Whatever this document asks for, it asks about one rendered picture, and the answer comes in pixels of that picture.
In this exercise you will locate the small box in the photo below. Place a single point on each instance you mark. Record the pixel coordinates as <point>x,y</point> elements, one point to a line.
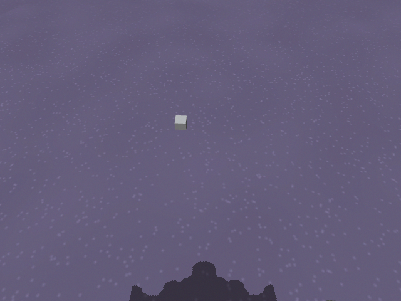
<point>180,122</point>

